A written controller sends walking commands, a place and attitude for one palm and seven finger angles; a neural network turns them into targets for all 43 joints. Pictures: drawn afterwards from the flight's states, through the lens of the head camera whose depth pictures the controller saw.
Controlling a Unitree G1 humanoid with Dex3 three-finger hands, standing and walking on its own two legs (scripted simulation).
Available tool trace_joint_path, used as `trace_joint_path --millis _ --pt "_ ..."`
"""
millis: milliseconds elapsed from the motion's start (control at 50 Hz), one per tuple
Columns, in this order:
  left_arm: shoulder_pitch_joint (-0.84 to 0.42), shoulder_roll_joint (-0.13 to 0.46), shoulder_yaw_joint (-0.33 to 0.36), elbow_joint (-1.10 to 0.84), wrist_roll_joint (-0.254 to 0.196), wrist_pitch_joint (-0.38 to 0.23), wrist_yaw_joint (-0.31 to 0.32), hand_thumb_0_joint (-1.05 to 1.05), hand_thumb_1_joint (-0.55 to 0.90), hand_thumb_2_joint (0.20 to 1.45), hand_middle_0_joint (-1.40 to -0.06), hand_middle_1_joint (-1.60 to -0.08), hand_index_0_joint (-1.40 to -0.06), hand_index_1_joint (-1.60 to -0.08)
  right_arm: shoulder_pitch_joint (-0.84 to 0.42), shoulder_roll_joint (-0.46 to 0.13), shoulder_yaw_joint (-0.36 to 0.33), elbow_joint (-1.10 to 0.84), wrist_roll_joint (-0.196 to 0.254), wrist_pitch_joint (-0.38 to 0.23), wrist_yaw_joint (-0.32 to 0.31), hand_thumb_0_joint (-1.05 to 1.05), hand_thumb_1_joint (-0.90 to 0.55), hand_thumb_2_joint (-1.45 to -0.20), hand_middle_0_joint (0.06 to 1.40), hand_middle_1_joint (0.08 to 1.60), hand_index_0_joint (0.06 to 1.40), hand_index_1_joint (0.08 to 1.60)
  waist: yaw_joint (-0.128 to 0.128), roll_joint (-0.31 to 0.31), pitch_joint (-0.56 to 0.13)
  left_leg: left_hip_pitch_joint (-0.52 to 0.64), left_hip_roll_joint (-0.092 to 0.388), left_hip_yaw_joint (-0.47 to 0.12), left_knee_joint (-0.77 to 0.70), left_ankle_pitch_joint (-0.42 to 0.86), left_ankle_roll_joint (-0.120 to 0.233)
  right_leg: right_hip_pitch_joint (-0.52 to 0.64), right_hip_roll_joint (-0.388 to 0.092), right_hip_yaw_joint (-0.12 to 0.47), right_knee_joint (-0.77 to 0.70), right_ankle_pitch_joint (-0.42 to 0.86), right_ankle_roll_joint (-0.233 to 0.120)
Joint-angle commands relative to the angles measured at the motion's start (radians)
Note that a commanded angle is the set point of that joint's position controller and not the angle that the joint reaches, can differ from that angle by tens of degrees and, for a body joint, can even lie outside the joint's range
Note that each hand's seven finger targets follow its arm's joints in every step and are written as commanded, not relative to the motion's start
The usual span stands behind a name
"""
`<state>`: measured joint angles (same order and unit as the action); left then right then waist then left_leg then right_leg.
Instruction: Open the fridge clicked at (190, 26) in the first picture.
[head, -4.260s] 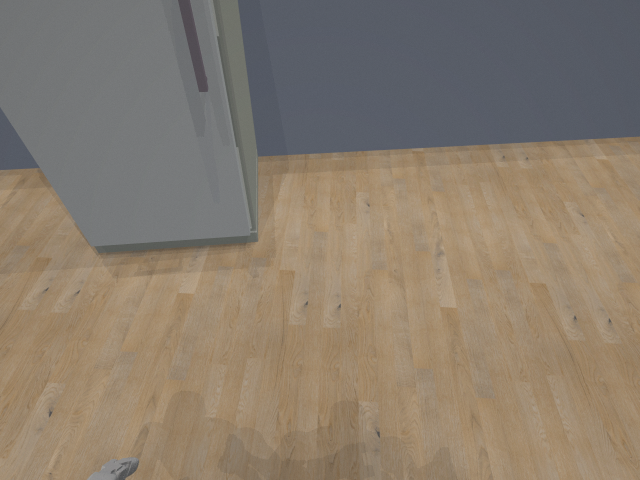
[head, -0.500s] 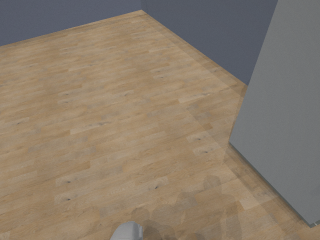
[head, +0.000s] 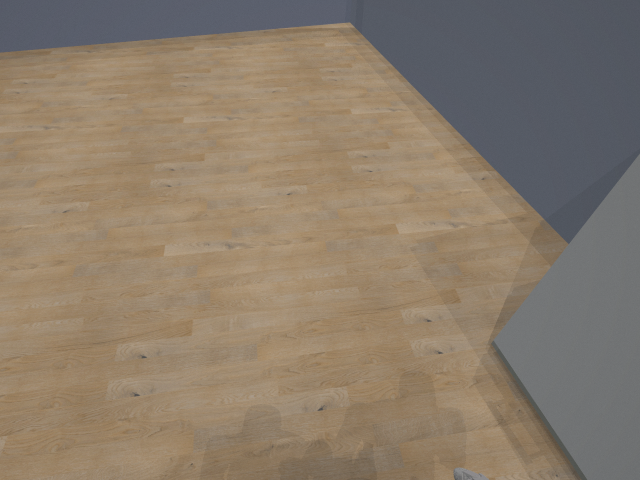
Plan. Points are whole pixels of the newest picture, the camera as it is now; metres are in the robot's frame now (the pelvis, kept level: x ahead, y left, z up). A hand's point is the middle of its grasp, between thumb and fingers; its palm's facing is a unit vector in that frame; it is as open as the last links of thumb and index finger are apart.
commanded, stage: turn to face it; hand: right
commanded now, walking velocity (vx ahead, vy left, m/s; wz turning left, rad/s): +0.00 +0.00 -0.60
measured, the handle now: out of the picture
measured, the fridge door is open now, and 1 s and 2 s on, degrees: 0 0 0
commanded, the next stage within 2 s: take the last steps up to it in 1.78 s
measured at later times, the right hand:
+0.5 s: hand out of the picture +0.03 -0.28 -0.16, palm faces +0.30 +0.91 -0.28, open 7.4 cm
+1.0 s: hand out of the picture -0.03 -0.16 -0.14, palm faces +0.56 +0.77 -0.28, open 7.4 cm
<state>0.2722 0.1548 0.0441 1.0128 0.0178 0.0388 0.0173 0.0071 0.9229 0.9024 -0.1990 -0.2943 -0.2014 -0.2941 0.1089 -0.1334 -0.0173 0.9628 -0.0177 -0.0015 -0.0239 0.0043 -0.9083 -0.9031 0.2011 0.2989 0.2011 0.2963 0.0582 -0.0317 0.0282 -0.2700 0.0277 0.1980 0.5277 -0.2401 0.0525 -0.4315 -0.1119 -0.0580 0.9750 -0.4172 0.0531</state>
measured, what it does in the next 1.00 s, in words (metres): steps on the spot, turning right: right foot, then left foot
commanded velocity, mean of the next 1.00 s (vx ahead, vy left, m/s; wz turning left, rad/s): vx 0.00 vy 0.00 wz -0.60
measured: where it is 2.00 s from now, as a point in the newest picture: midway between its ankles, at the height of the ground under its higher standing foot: outside the picture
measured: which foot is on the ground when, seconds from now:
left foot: down 0.00-0.14, up 0.16-0.70, down 0.72-1.00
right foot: up 0.00-0.12, down 0.14-0.72, up 0.74-1.00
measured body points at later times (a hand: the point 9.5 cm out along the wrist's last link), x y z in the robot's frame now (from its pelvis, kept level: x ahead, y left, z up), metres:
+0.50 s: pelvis +0.01 -0.04 +0.01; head +0.05 -0.07 +0.46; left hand +0.10 +0.19 -0.13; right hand +0.02 -0.33 -0.14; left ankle +0.01 +0.14 -0.65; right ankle +0.01 -0.12 -0.73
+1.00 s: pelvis +0.02 +0.04 +0.01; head +0.07 +0.05 +0.46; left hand +0.22 +0.23 -0.15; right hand -0.06 -0.20 -0.12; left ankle +0.05 +0.13 -0.73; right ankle -0.08 -0.09 -0.64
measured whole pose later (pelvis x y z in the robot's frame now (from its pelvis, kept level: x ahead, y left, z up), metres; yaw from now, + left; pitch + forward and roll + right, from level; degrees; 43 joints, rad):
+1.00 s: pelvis +0.02 +0.04 +0.01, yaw -36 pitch +0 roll -3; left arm 0.20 0.29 0.11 0.95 0.03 0.09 -0.03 0.00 0.91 0.90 -0.20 -0.29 -0.20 -0.29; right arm 0.23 -0.17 -0.02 0.90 -0.02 0.01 -0.02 0.01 -0.91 -0.90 0.20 0.30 0.20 0.30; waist 0.03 -0.04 0.07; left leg -0.17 0.11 0.21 0.50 -0.32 0.02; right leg -0.51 -0.04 0.00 1.10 -0.36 0.09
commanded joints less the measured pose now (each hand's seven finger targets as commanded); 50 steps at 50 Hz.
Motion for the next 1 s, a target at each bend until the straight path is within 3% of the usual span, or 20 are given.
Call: trace_joint_path --millis 0,80,100,120,140,160,180,220,280,380,520,640,660,680,700,720,740,800,860,980 --pt "0.031 0.057 0.013 -0.047 -0.004 0.001 -0.015 0.000 0.900 0.900 -0.200 -0.300 -0.200 -0.300 0.060 -0.194 -0.065 -0.046 -0.009 -0.002 -0.013 0.000 -0.900 -0.900 0.200 0.300 0.200 0.300 -0.061 0.183 0.019 -0.019 0.315 -0.159 -0.226 0.155 0.104 0.028 0.000 -0.034 -0.077 -0.025 0.002" --pt "0.071 0.071 0.020 -0.058 0.002 -0.011 -0.022 0.000 0.900 0.900 -0.200 -0.300 -0.200 -0.300 0.054 -0.197 -0.079 -0.057 -0.003 0.008 -0.014 0.000 -0.900 -0.900 0.200 0.300 0.200 0.300 -0.036 0.117 -0.011 -0.036 0.305 -0.083 -0.073 0.107 0.034 0.154 0.011 -0.063 -0.340 0.126 -0.008" --pt "0.114 0.103 0.028 -0.051 0.005 -0.018 -0.024 0.000 0.900 0.900 -0.200 -0.300 -0.200 -0.300 0.059 -0.173 -0.077 -0.062 0.004 0.016 -0.011 0.000 -0.900 -0.900 0.200 0.300 0.200 0.300 -0.015 -0.022 -0.024 -0.083 0.253 -0.039 0.057 0.020 -0.014 0.213 -0.020 0.014 -0.489 0.226 -0.026" --pt "0.145 0.195 0.048 -0.062 0.011 -0.027 -0.023 0.000 0.900 0.900 -0.200 -0.300 -0.200 -0.300 0.083 -0.116 -0.070 -0.090 0.012 0.023 -0.005 0.000 -0.900 -0.900 0.200 0.300 0.200 0.300 -0.010 -0.328 -0.026 -0.246 0.117 0.013 0.281 -0.235 -0.098 0.255 -0.230 0.343 -0.633 0.424 -0.117" --pt "0.165 0.251 0.061 -0.069 0.019 -0.025 -0.014 0.000 0.900 0.900 -0.200 -0.300 -0.200 -0.300 0.016 -0.107 -0.063 -0.127 0.005 0.027 -0.006 0.000 -0.900 -0.900 0.200 0.300 0.200 0.300 0.022 -0.352 -0.013 -0.310 0.053 -0.062 0.493 -0.409 -0.115 0.223 -0.350 0.492 -0.719 0.536 -0.229" --pt "0.136 0.247 0.062 -0.072 0.020 -0.025 -0.007 0.000 0.900 0.900 -0.200 -0.300 -0.200 -0.300 -0.002 -0.118 -0.072 -0.128 0.000 0.030 -0.002 0.000 -0.900 -0.900 0.200 0.300 0.200 0.300 0.006 -0.227 -0.027 -0.287 0.076 -0.142 0.595 -0.334 -0.097 0.179 -0.328 0.442 -0.728 0.388 -0.246" --pt "0.098 0.216 0.059 -0.079 0.017 -0.033 0.001 0.000 0.900 0.900 -0.200 -0.300 -0.200 -0.300 -0.013 -0.110 -0.080 -0.117 -0.007 0.030 0.001 0.000 -0.900 -0.900 0.200 0.300 0.200 0.300 -0.007 -0.217 -0.028 -0.342 0.076 -0.170 0.635 -0.255 -0.101 0.199 -0.255 0.407 -0.716 0.390 -0.212" --pt "0.037 0.181 0.043 -0.099 0.010 -0.044 0.007 0.000 0.900 0.900 -0.200 -0.300 -0.200 -0.300 0.013 -0.124 -0.086 -0.096 -0.005 0.022 0.011 0.000 -0.900 -0.900 0.200 0.300 0.200 0.300 -0.036 -0.132 -0.054 -0.367 0.079 -0.189 0.668 -0.136 -0.116 0.266 -0.186 0.304 -0.669 0.492 -0.162" --pt "0.064 0.193 0.048 -0.098 0.003 -0.054 0.014 0.000 0.900 0.900 -0.200 -0.300 -0.200 -0.300 0.051 -0.137 -0.085 -0.071 -0.001 0.023 0.007 0.000 -0.900 -0.900 0.200 0.300 0.200 0.300 -0.030 -0.067 -0.133 -0.358 0.068 -0.199 0.653 -0.101 -0.141 0.397 -0.144 0.249 -0.624 0.709 -0.155" --pt "0.095 0.210 0.056 -0.086 0.002 -0.048 0.010 0.000 0.900 0.900 -0.200 -0.300 -0.200 -0.300 0.032 -0.154 -0.083 -0.078 0.003 0.030 -0.001 0.000 -0.900 -0.900 0.200 0.300 0.200 0.300 -0.014 -0.069 -0.131 -0.345 0.062 -0.212 0.586 -0.120 -0.166 0.439 -0.136 0.292 -0.618 0.749 -0.177" --pt "0.036 0.247 0.071 -0.103 0.008 -0.026 -0.003 0.000 0.900 0.900 -0.200 -0.300 -0.200 -0.300 -0.016 -0.176 -0.077 -0.110 0.010 0.036 -0.002 0.000 -0.900 -0.900 0.200 0.300 0.200 0.300 -0.008 -0.109 -0.067 -0.239 0.039 -0.214 0.389 -0.185 -0.158 0.303 -0.124 0.417 -0.659 0.454 -0.225" --pt "-0.060 0.262 0.085 -0.143 0.007 -0.010 -0.014 0.000 0.900 0.900 -0.200 -0.300 -0.200 -0.300 0.099 -0.179 -0.076 -0.110 0.019 0.022 -0.008 0.000 -0.900 -0.900 0.200 0.300 0.200 0.300 -0.061 -0.143 -0.091 0.062 -0.019 -0.191 0.036 -0.083 -0.123 0.115 -0.047 0.456 -0.594 0.399 -0.181" --pt "-0.082 0.250 0.085 -0.155 0.001 -0.007 -0.017 0.000 0.900 0.900 -0.200 -0.300 -0.200 -0.300 0.152 -0.198 -0.082 -0.102 0.017 0.016 -0.010 0.000 -0.900 -0.900 0.200 0.300 0.200 0.300 -0.088 -0.099 -0.103 0.179 0.002 -0.193 -0.106 -0.001 -0.114 0.037 -0.007 0.428 -0.554 0.302 -0.142" --pt "-0.068 0.193 0.079 -0.165 -0.007 -0.003 -0.023 0.000 0.900 0.900 -0.200 -0.300 -0.200 -0.300 0.175 -0.268 -0.097 -0.105 0.002 0.006 -0.016 0.000 -0.900 -0.900 0.200 0.300 0.200 0.300 -0.098 0.096 -0.113 0.309 0.177 -0.354 -0.257 -0.091 -0.060 -0.123 0.090 0.323 -0.386 0.106 -0.070" --pt "-0.062 0.145 0.072 -0.194 -0.004 -0.005 -0.022 0.000 0.900 0.900 -0.200 -0.300 -0.200 -0.300 0.150 -0.352 -0.107 -0.129 -0.011 0.004 -0.020 0.000 -0.900 -0.900 0.200 0.300 0.200 0.300 -0.099 0.365 -0.071 0.263 0.445 -0.642 -0.338 -0.152 0.049 -0.261 0.216 0.121 -0.111 -0.134 0.003" --pt "-0.086 0.211 0.087 -0.194 0.007 0.001 -0.023 0.000 0.900 0.900 -0.200 -0.300 -0.200 -0.300 0.100 -0.342 -0.097 -0.152 0.000 0.012 -0.023 0.000 -0.900 -0.900 0.200 0.300 0.200 0.300 -0.086 0.253 -0.050 0.078 0.485 -0.596 -0.340 -0.154 0.091 -0.182 0.150 0.152 0.064 -0.142 -0.011" --pt "-0.061 0.204 0.087 -0.176 0.013 0.014 -0.031 0.000 0.900 0.900 -0.200 -0.300 -0.200 -0.300 0.018 -0.285 -0.088 -0.172 0.000 0.006 -0.023 0.000 -0.900 -0.900 0.200 0.300 0.200 0.300 -0.035 0.190 -0.005 0.001 0.409 -0.486 -0.347 -0.190 0.072 -0.168 0.127 0.165 0.154 -0.058 -0.015" --pt "-0.032 0.186 0.079 -0.134 0.014 0.022 -0.044 0.000 0.900 0.900 -0.200 -0.300 -0.200 -0.300 -0.022 -0.211 -0.062 -0.171 0.004 -0.007 -0.011 0.000 -0.900 -0.900 0.200 0.300 0.200 0.300 -0.006 0.205 0.066 0.007 0.269 -0.261 -0.264 0.074 0.020 -0.179 0.092 0.096 0.264 0.079 0.017" --pt "-0.057 0.174 0.070 -0.138 0.007 0.021 -0.046 0.000 0.900 0.900 -0.200 -0.300 -0.200 -0.300 0.077 -0.214 -0.060 -0.143 0.002 -0.016 -0.012 0.000 -0.900 -0.900 0.200 0.300 0.200 0.300 -0.036 0.201 0.012 0.148 0.270 -0.185 -0.199 0.308 0.029 -0.197 0.083 0.069 0.223 0.087 0.037" --pt "-0.178 0.162 0.050 -0.165 0.003 0.025 -0.045 0.000 0.900 0.900 -0.200 -0.300 -0.200 -0.300 0.205 -0.250 -0.066 -0.102 -0.006 -0.010 -0.012 0.000 -0.900 -0.900 0.200 0.300 0.200 0.300 -0.092 0.217 -0.012 0.248 0.318 -0.141 -0.148 0.530 0.055 -0.163 0.064 0.018 0.062 0.021 0.042"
